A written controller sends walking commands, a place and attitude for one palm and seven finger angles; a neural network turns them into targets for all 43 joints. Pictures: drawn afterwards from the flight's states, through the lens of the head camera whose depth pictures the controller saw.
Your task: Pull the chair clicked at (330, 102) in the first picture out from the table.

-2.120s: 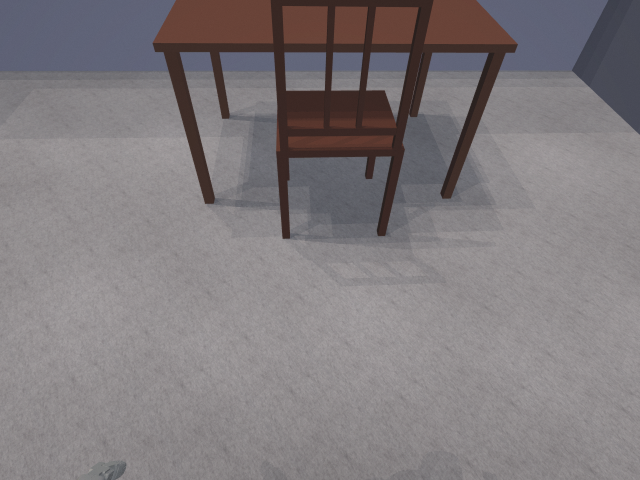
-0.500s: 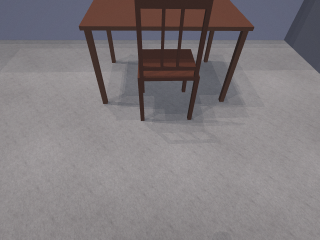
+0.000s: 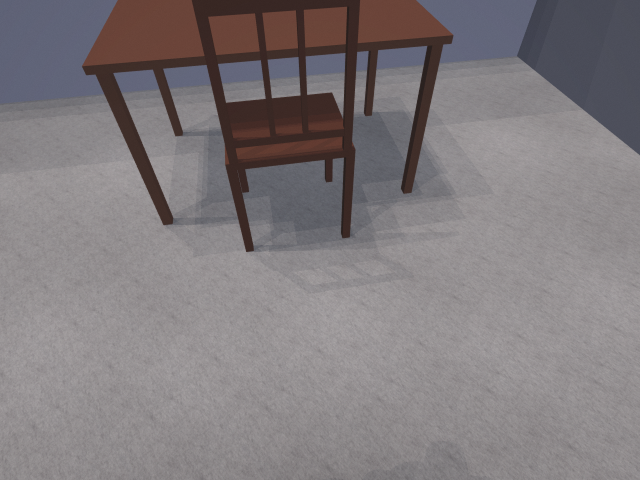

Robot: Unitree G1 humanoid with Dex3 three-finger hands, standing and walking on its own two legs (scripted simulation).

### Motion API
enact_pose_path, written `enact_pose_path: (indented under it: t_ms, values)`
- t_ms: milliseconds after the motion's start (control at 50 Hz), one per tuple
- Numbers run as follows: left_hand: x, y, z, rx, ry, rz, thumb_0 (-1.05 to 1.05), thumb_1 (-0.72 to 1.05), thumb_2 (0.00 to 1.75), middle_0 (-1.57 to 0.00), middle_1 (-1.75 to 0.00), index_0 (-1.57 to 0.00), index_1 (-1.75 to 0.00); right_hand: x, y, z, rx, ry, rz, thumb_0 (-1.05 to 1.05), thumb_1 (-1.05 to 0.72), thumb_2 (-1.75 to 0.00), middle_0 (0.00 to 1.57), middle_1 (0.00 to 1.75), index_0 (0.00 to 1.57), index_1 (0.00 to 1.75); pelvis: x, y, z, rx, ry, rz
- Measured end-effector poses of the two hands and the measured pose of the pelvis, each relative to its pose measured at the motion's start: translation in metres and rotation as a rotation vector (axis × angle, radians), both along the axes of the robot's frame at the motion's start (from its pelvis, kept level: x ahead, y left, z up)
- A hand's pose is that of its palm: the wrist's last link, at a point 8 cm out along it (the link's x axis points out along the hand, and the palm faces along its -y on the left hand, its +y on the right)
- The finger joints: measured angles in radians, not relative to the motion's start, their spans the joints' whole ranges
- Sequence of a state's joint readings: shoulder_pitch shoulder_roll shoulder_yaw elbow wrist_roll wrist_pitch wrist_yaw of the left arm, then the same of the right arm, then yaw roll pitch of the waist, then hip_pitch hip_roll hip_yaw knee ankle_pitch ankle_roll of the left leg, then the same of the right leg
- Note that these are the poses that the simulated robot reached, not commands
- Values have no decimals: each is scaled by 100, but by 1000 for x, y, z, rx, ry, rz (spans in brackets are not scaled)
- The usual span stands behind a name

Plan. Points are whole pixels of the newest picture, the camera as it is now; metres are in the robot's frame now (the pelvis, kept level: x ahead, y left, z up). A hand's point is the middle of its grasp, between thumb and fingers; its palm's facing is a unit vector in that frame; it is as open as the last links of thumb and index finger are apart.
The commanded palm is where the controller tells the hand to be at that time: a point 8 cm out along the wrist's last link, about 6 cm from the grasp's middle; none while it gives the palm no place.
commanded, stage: walk to a spot facing it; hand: left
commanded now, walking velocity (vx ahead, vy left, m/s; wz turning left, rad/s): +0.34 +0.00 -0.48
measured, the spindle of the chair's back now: (266, 80) +1.12 +0.25 -0.04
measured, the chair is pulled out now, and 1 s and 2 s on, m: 0.00 0.00 0.00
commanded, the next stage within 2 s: none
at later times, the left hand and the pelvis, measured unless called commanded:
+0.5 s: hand (170, 445) +0.20 +0.26 -0.18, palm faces -0.13 -0.98 -0.18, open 7.4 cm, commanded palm none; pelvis +0.20 +0.06 +0.00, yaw -15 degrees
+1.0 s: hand (323, 244) +0.60 +0.05 -0.16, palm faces -0.57 -0.80 -0.17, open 7.4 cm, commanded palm none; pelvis +0.38 -0.01 -0.01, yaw -30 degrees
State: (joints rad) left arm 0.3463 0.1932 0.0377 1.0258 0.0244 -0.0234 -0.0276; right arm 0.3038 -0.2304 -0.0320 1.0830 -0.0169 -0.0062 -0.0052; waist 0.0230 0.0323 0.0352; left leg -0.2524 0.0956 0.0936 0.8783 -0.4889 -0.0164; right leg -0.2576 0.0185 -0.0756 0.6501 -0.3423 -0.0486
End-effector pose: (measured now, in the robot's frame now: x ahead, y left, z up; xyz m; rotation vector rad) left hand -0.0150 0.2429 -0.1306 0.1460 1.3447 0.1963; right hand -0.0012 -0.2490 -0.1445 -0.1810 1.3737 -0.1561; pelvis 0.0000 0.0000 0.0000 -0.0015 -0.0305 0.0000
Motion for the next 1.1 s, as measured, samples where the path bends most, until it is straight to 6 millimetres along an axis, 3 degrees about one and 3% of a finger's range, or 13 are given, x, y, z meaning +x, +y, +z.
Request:
enact_pose_path:
  t_ms: [80, 240, 340, 400, 440, 500, 600, 680, 760, 860, 960, 1020, 1100]
  values:
    - [3, -17, 8, -19, 27, 14, 1, 91, 90, -20, -29, -20, -30, 25, 0, 11, 7, 0, -17, 1, -91, -89, 21, 30, 20, 30, 22, -2, 11, 2, 4, -28]
    - [29, -20, 15, -66, 159, -35, 1, 90, 90, -20, -30, -21, -30, 133, 16, 35, 17, -203, -67, 1, -91, -89, 20, 30, 20, 30, 76, 10, 21, 2, 36, -103]
    - [76, 6, 5, -61, 178, -42, 1, 90, 90, -20, -30, -21, -30, 210, 37, 38, 7, -283, -45, 1, -91, -89, 20, 30, 19, 30, 122, 29, 14, -12, 42, -137]
    - [115, 31, -12, -57, 185, -60, 1, 90, 90, -20, -30, -21, -30, 254, 50, 35, -25, -349, -41, 0, -91, -89, 20, 30, 20, 30, 157, 46, 0, -25, 41, -175]
    - [148, 47, -21, -51, 184, -92, 1, 90, 90, -20, -30, -21, -30, 269, 56, 34, -48, -380, -63, 0, -91, -89, 20, 30, 20, 30, 174, 54, -6, -20, 31, -207]
    - [217, 64, -19, -35, 125, -168, 1, 91, 90, -20, -29, -20, -30, 265, 66, 39, -57, -359, -130, 0, -91, -89, 21, 30, 20, 30, 196, 61, 1, -13, 20, -255]
    - [342, 66, 1, -22, -50, -284, 1, 91, 90, -19, -29, -20, -30, 231, 76, 43, -79, -241, -286, -1, -93, -89, 21, 30, 20, 30, 235, 67, 17, -5, 26, -317]
    - [427, 48, 14, -28, -148, -375, 1, 91, 90, -19, -29, -20, -30, 199, 81, 43, -88, -126, -383, -1, -94, -89, 21, 30, 20, 30, 265, 67, 21, 6, 30, -366]
    - [495, 13, 19, -53, -196, -470, 1, 91, 90, -19, -29, -20, -30, 172, 94, 40, -65, -8, -475, -1, -93, -89, 20, 30, 20, 30, 294, 60, 21, 9, 27, -408]
    - [565, -50, 17, -96, -218, -598, 1, 91, 90, -19, -29, -20, -30, 154, 116, 35, -5, 125, -586, 0, -92, -89, 20, 30, 19, 30, 329, 41, 15, 11, 24, -465]
    - [623, -125, 7, -134, -259, -716, 1, 91, 90, -19, -29, -20, -30, 156, 125, 23, 74, 233, -689, 0, -91, -89, 20, 30, 20, 30, 365, 6, 1, 8, 31, -519]
    - [644, -153, 0, -141, -306, -731, 1, 91, 90, -19, -29, -20, -30, 174, 111, 10, 99, 242, -722, 0, -91, -89, 21, 30, 20, 30, 381, -14, -10, 17, 23, -537]
    - [646, -154, 4, -103, -256, -736, 1, 91, 90, -20, -29, -20, -30, 232, 63, 5, 44, 101, -717, 1, -91, -89, 21, 30, 20, 30, 396, -24, -1, 10, 8, -585]
